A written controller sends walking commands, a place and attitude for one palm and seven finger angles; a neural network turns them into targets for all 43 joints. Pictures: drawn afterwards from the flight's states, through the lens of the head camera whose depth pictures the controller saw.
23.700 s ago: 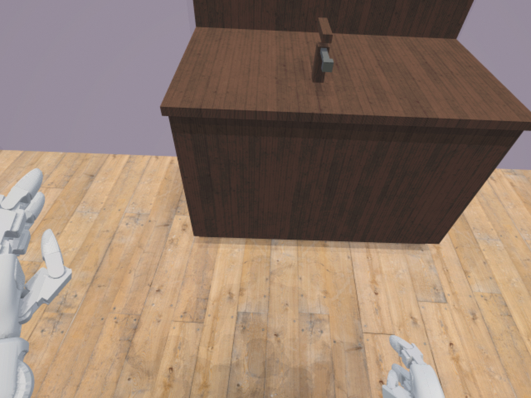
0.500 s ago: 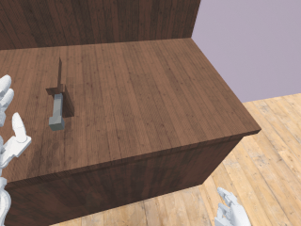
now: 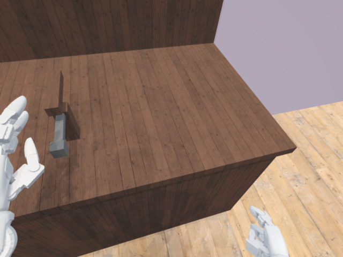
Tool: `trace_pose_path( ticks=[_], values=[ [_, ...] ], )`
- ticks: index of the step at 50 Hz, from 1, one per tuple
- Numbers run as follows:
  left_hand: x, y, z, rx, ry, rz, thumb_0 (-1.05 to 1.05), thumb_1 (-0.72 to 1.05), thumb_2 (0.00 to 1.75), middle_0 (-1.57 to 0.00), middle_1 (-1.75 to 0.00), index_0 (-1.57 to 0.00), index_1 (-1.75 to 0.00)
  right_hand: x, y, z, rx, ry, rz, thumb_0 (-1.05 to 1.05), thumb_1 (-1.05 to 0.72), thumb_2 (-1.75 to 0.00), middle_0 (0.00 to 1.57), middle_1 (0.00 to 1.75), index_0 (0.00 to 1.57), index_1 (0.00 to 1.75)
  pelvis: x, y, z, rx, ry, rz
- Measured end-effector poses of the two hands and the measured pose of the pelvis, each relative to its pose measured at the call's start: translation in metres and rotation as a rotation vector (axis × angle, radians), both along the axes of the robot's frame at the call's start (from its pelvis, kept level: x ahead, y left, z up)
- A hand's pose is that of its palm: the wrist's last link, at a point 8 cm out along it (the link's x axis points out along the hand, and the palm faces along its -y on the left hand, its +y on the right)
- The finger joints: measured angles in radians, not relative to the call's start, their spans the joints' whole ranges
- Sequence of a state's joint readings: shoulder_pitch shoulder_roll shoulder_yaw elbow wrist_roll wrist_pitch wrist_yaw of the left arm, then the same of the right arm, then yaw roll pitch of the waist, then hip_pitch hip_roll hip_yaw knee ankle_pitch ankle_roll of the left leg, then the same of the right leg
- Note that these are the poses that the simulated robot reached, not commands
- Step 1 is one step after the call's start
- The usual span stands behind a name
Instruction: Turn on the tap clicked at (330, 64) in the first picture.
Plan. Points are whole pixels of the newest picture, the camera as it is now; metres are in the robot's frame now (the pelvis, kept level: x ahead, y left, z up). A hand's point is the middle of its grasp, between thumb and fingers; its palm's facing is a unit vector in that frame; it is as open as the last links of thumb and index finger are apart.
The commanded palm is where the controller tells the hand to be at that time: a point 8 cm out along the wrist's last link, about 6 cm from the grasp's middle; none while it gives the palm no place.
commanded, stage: look again from close up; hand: left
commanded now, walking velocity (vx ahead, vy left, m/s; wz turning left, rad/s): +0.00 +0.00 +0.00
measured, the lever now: (59, 149) +0.30 +0.28 +0.08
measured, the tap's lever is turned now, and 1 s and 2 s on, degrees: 0 0 0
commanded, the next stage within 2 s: turn the palm inward beside the body in 0.30 s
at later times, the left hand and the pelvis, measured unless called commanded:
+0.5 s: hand (20, 144) +0.24 +0.27 +0.19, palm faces +0.42 -0.78 -0.46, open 7.4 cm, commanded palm +0.15 +0.28 +0.17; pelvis -0.01 -0.01 +0.00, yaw +1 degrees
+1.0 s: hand (47, 194) +0.18 +0.23 +0.14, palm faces +0.47 -0.82 -0.32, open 7.4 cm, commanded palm +0.13 +0.25 +0.16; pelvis -0.05 -0.07 -0.03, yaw +3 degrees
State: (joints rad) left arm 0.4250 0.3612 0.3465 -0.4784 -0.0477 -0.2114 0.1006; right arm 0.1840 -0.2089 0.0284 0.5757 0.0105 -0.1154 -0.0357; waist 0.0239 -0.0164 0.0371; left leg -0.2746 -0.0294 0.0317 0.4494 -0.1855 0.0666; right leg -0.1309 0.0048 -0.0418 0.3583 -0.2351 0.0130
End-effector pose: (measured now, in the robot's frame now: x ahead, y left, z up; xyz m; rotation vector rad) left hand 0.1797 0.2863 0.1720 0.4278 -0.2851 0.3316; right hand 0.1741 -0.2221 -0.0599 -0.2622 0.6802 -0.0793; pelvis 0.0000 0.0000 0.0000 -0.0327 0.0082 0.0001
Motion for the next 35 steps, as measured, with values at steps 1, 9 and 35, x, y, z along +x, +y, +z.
trace_pose_path(
  ticks=[1, 9, 35],
  values=[
    [0.0, 0.0, -0.001, 0.002, 0.007, 0.002, 0.01, 0.89, 0.9, -0.21, -0.3, -0.21, -0.3, 0.0, 0.0, 0.0, 0.003, -0.002, -0.004, 0.01, -0.9, -0.9, 0.2, 0.3, 0.21, 0.3, 0.0, 0.0, 0.0, 0.0, 0.0, -0.001],
    [0.001, 0.002, -0.006, -0.008, 0.043, 0.011, 0.02, 0.89, 0.9, -0.21, -0.3, -0.21, -0.3, -0.004, 0.003, -0.002, 0.014, 0.007, -0.013, 0.01, -0.9, -0.9, 0.2, 0.3, 0.21, 0.3, -0.001, 0.0, 0.001, 0.0, 0.0, -0.001],
    [-0.019, -0.025, -0.025, -0.049, 0.208, -0.015, 0.01, 0.89, 0.9, -0.2, -0.3, -0.21, -0.3, -0.008, -0.019, -0.011, 0.038, -0.055, 0.072, 0.01, -0.9, -0.9, 0.2, 0.3, 0.21, 0.3, -0.027, -0.023, -0.013, 0.025, -0.035, 0.003]
  ],
)
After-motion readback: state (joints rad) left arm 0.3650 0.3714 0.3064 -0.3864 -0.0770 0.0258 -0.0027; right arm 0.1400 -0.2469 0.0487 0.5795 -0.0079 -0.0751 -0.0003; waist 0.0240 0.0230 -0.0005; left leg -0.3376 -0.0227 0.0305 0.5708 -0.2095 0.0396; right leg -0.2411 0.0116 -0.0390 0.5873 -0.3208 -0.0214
